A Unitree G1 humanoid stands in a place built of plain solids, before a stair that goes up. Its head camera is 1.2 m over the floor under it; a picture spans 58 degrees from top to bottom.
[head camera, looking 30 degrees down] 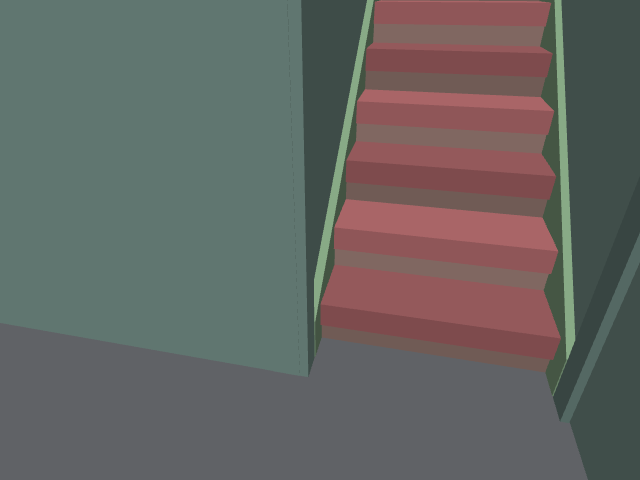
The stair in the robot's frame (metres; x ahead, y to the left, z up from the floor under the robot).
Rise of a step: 0.19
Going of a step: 0.25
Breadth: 0.83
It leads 13 degrees to the right of straight ahead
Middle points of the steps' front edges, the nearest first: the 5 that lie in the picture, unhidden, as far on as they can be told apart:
1.19 -0.41 0.18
1.43 -0.46 0.38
1.68 -0.52 0.57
1.92 -0.57 0.76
2.17 -0.63 0.96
